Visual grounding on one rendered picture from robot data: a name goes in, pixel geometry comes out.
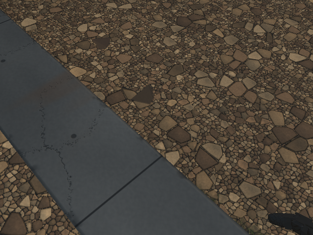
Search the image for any robot right hand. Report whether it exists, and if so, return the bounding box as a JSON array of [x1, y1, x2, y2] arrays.
[[268, 212, 313, 235]]

